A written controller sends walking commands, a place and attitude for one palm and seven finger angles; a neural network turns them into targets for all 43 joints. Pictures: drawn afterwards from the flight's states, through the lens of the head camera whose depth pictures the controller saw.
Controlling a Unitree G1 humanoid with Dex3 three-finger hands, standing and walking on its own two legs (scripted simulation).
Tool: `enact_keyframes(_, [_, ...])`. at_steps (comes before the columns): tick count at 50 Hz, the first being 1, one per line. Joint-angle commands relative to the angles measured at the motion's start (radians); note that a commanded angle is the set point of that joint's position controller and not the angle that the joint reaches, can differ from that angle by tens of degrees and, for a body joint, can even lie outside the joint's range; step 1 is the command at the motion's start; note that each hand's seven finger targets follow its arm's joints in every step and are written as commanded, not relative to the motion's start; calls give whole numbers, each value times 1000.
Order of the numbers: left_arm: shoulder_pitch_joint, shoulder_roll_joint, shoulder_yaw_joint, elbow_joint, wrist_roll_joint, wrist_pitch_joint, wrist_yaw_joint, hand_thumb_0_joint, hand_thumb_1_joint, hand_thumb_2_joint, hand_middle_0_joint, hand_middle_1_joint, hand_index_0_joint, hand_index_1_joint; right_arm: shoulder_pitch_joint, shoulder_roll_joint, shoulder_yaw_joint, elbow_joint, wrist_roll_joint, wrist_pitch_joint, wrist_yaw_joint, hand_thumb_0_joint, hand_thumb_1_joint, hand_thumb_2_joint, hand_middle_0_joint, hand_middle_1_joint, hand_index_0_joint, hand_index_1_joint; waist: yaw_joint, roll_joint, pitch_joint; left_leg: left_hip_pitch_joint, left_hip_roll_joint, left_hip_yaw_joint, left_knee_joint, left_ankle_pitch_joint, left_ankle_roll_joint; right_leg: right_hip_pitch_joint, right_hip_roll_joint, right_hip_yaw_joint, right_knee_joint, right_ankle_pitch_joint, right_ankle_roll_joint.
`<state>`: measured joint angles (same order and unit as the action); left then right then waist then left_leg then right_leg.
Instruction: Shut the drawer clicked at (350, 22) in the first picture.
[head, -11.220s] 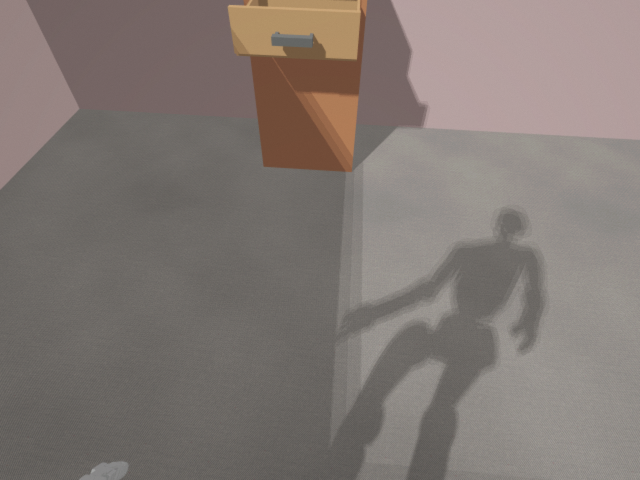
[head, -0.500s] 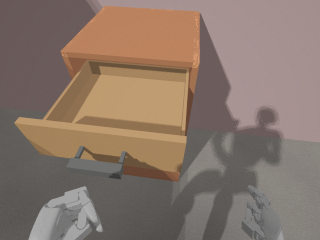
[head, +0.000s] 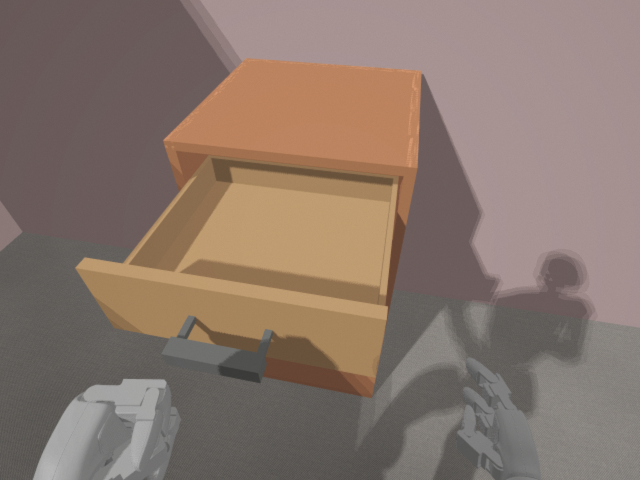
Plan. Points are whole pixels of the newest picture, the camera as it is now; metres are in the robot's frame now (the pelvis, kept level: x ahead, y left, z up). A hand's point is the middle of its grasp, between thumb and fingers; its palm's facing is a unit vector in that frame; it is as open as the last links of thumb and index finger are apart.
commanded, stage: raise the hand and make a fist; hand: left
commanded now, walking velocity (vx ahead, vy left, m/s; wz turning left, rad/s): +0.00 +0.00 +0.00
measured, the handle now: (221, 344) +0.28 +0.17 +0.03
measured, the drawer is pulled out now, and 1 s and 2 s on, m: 0.30 0.30 0.30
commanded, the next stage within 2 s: bring the fist close to the handle in 0.32 s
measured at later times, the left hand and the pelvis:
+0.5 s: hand (173, 468) +0.11 +0.14 +0.12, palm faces -0.03 -0.99 -0.12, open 3.2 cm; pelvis -0.01 -0.02 +0.00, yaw +0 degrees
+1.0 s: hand (208, 448) +0.14 +0.13 +0.07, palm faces -0.06 -1.00 -0.06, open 3.2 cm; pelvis -0.02 -0.01 -0.01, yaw +0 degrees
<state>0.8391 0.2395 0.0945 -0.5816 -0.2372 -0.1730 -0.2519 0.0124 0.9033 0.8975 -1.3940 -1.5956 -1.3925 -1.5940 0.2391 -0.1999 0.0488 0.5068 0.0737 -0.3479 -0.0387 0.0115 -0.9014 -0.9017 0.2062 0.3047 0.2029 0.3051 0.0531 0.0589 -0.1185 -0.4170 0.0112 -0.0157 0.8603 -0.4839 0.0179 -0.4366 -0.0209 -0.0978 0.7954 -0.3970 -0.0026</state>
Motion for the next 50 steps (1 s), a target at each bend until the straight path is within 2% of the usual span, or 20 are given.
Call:
enact_keyframes(1, [28, 63, 52, -177, -21, -34, -2, 0, 900, 900, -1400, -1600, -1400, -1600, -151, -106, -48, -177, 7, -83, -9, 0, -900, -900, 200, 300, 200, 300, -2, -46, 41, -30, -7, -27, -192, 263, -7, 64, 30, 4, -128, 186, -21])
enact_keyframes(3, [30, 59, 42, -209, -13, -38, 3, 0, 900, 900, -1400, -1600, -1400, -1600, -149, -106, -50, -183, 3, -88, -7, 0, -900, -900, 200, 300, 200, 300, 2, -45, 22, -17, -9, -25, -196, 277, -6, 74, 28, 2, -124, 200, -21])
enact_keyframes(5, [29, 69, 44, -242, -4, -44, 14, 0, 900, 900, -1400, -1600, -1400, -1600, -149, -103, -48, -185, 2, -94, -1, 0, -900, -900, 200, 300, 200, 300, 7, 8, 4, -6, -11, -21, -201, 279, -8, 82, 26, 1, -124, 194, -24])
enact_keyframes(11, [46, 54, 34, -217, 4, -66, 36, 0, 900, 900, -1400, -1600, -1400, -1600, -149, -105, -54, -175, 1, -93, 2, 0, -900, -900, 200, 300, 200, 300, 0, -37, 48, -30, -9, -16, -199, 230, -4, 57, 28, 7, -137, 142, -22])
enact_keyframes(14, [43, 69, 46, -212, 8, -70, 41, 0, 900, 900, -1400, -1600, -1400, -1600, -160, -108, -57, -176, 4, -93, -3, 0, -900, -900, 200, 300, 200, 300, 1, -26, 51, -40, -12, -13, -197, 184, -1, 53, 26, 25, -156, 79, -23])
enact_keyframes(15, [33, 63, 37, -223, 5, -73, 39, 0, 900, 900, -1400, -1600, -1400, -1600, -157, -106, -54, -178, 5, -97, -5, 0, -900, -900, 200, 300, 200, 300, -3, -21, 50, -34, -12, -11, -198, 181, 0, 49, 23, 27, -160, 73, -22])
enact_keyframes(18, [27, 84, 73, -182, -7, -74, 27, 0, 900, 900, -1400, -1600, -1400, -1600, -158, -106, -58, -167, 7, -95, -16, 0, -900, -900, 200, 300, 200, 300, -4, -71, 64, -47, -12, -6, -186, 159, 3, 45, 18, 58, -192, 22, -19])
enact_keyframes(20, [7, 78, 58, -208, -11, -83, 19, 0, 900, 900, -1400, -1600, -1400, -1600, -161, -109, -53, -173, 8, -107, -18, 0, -900, -900, 200, 300, 200, 300, -4, -41, 52, -33, -15, -6, -186, 159, 5, 48, 15, 59, -194, 15, -19])
enact_keyframes(23, [11, 65, 65, -140, -26, -87, 8, 0, 900, 900, -1400, -1600, -1400, -1600, -149, -110, -57, -151, 5, -116, -23, 0, -900, -900, 200, 300, 200, 300, -8, -81, 59, -43, -17, -6, -172, 175, 5, 44, 15, 66, -198, 35, -16])
enact_keyframes(25, [-24, 67, 68, -89, -27, -86, 1, 0, 900, 900, -1400, -1600, -1400, -1600, -151, -117, -57, -141, 6, -114, -27, 0, -900, -900, 200, 300, 200, 300, -16, -98, 87, -68, -18, -4, -167, 147, 4, 23, 13, 78, -213, -15, -13])
enact_keyframes(27, [-56, 67, 65, -68, -28, -98, -4, 0, 900, 900, -1400, -1600, -1400, -1600, -143, -121, -61, -139, 4, -115, -32, 0, -900, -900, 200, 300, 200, 300, -20, -103, 89, -75, -21, -4, -160, 124, 5, 6, 9, 90, -221, -61, -11])
enact_keyframes(29, [-83, 87, 86, -56, -22, -109, -2, 0, 900, 900, -1400, -1600, -1400, -1600, -144, -125, -63, -135, 2, -116, -33, 0, -900, -900, 200, 300, 200, 300, -17, -58, 73, -75, -24, -1, -155, 120, 5, 8, 8, 97, -219, -80, -15])
enact_keyframes(31, [-83, 87, 88, -48, -20, -124, -2, 0, 900, 900, -1400, -1600, -1400, -1600, -131, -121, -68, -131, -1, -118, -32, 0, -900, -900, 200, 300, 200, 300, -17, -54, 32, -67, -25, 1, -145, 150, 7, 17, 2, 97, -205, -40, -15])
enact_keyframes(34, [-95, 75, 84, -33, -21, -146, -4, 0, 900, 900, -1400, -1600, -1400, -1600, -131, -124, -73, -124, -5, -117, -26, 0, -900, -900, 200, 300, 200, 300, -17, -41, 11, -73, -26, 1, -135, 187, 5, 28, 5, 84, -176, 33, -17])
enact_keyframes(35, [-90, 57, 57, -24, -19, -149, -6, 0, 900, 900, -1400, -1600, -1400, -1600, -128, -122, -71, -127, -7, -116, -25, 0, -900, -900, 200, 300, 200, 300, -22, -55, 19, -80, -25, 1, -134, 187, 6, 19, 4, 80, -170, 39, -16])
enact_keyframes(38, [-82, 49, 59, 11, -17, -159, -3, 0, 900, 900, -1400, -1600, -1400, -1600, -125, -123, -79, -120, -13, -107, -21, 0, -900, -900, 200, 300, 200, 300, -20, -62, 9, -95, -27, 1, -124, 209, 4, 17, 3, 76, -148, 83, -16])
enact_keyframes(40, [-78, 38, 42, 21, -5, -162, 0, 0, 900, 900, -1400, -1600, -1400, -1600, -127, -124, -80, -122, -14, -98, -16, 0, -900, -900, 200, 300, 200, 300, -22, -45, 4, -104, -26, 1, -124, 209, 5, 9, 5, 64, -131, 88, -18])
enact_keyframes(46, [-141, 15, -3, 33, 17, -183, 27, 0, 900, 900, -1400, -1600, -1400, -1600, -109, -131, -87, -130, -26, -67, -12, 0, -900, -900, 200, 300, 200, 300, -44, -67, -5, -136, -25, -7, -103, 189, 7, -43, 9, 45, -84, 75, -15])
enact_keyframes(49, [-149, 36, 18, 45, 29, -197, 45, 0, 900, 900, -1400, -1600, -1400, -1600, -105, -132, -92, -127, -31, -49, -8, 0, -900, -900, 200, 300, 200, 300, -40, -54, -46, -148, -25, -7, -84, 197, 6, -49, 9, 43, -59, 83, -18])
enact_keyframes(50, [-151, 11, -9, 48, 31, -199, 46, 0, 900, 900, -1400, -1600, -1400, -1600, -98, -130, -90, -134, -33, -43, -7, 0, -900, -900, 200, 300, 200, 300, -46, -62, -52, -152, -26, -8, -81, 201, 6, -53, 7, 41, -50, 93, -17])
